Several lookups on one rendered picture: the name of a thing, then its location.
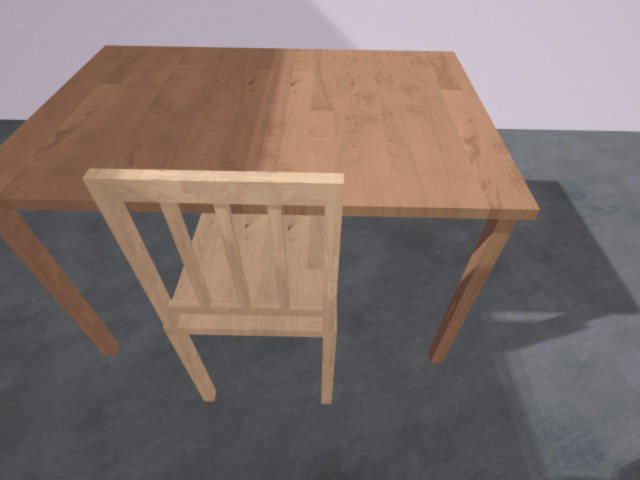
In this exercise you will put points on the chair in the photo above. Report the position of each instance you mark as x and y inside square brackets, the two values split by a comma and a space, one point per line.
[243, 274]

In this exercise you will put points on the table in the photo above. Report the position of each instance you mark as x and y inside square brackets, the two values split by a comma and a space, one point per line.
[406, 128]

